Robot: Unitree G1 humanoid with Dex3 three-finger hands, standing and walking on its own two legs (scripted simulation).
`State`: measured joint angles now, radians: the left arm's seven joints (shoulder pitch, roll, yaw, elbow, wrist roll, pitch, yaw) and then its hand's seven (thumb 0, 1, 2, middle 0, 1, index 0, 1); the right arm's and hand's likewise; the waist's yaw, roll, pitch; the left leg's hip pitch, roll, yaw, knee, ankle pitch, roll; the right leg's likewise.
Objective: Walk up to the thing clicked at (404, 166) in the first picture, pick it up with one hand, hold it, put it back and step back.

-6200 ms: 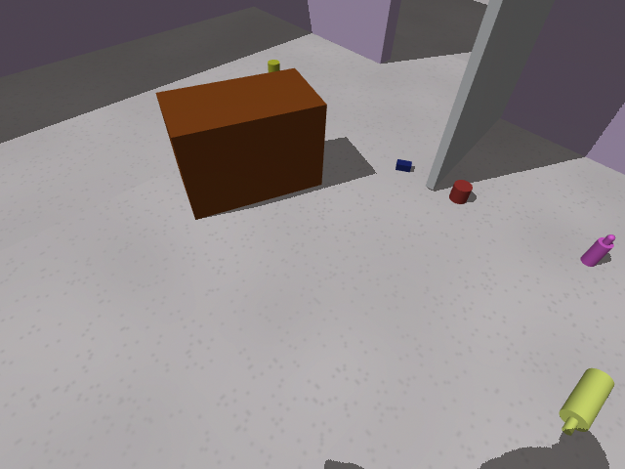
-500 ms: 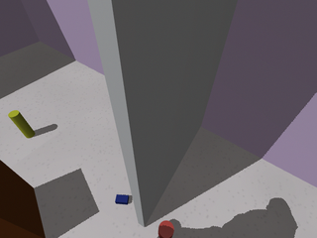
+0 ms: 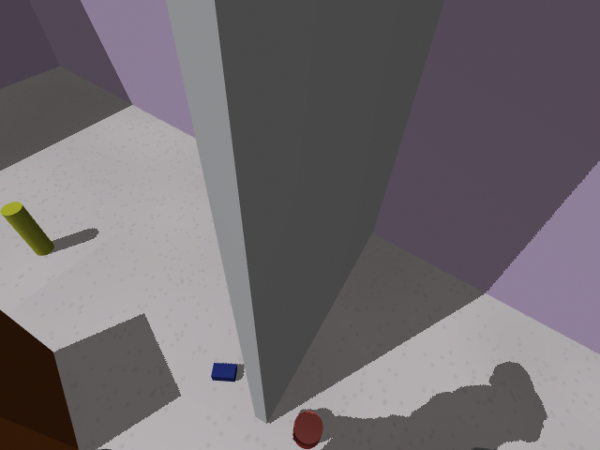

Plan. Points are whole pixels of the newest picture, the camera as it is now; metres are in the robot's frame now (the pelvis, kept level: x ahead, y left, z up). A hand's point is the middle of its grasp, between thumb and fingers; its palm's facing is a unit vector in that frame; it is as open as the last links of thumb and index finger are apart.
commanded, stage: stand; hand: left
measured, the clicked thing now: (224, 372) +0.47 +0.20 -0.77
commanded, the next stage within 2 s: none
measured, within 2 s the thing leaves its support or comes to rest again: neither
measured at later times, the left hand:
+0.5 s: hand out of the picture +0.06 +0.25 -0.16, palm faces -0.02 -0.94 -0.35, open 7.4 cm
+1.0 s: hand out of the picture +0.08 +0.24 -0.15, palm faces -0.02 -0.94 -0.34, open 7.4 cm
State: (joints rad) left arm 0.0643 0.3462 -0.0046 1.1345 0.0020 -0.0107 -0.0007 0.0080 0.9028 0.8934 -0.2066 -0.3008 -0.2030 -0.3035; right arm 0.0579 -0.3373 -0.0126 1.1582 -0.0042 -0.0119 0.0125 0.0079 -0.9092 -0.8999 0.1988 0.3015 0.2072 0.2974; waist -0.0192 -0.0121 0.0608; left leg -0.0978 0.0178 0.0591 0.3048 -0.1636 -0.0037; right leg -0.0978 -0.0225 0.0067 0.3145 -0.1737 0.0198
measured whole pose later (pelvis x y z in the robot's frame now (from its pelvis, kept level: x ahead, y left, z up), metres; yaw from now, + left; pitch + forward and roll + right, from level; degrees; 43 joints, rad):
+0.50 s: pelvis -0.01 -0.01 +0.00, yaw +1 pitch -2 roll +0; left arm 0.12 0.35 -0.01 1.14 0.01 -0.01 0.00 0.01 0.90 0.89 -0.21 -0.30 -0.20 -0.30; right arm 0.09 -0.34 -0.01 1.17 -0.01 -0.01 0.02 0.01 -0.91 -0.90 0.20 0.30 0.21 0.30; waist -0.01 0.00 0.05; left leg -0.11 0.03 0.04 0.30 -0.15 -0.01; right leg -0.11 -0.01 -0.01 0.32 -0.17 0.01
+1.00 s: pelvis +0.00 -0.01 +0.00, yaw +1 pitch -2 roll +0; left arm 0.11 0.35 -0.01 1.13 0.01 -0.01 -0.01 0.01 0.90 0.89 -0.21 -0.30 -0.20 -0.30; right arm 0.10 -0.35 0.00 1.16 -0.01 -0.01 0.01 0.01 -0.91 -0.90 0.20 0.30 0.21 0.30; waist -0.01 0.00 0.04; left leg -0.10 0.03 0.04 0.30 -0.16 -0.02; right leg -0.10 -0.01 -0.01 0.32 -0.18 0.00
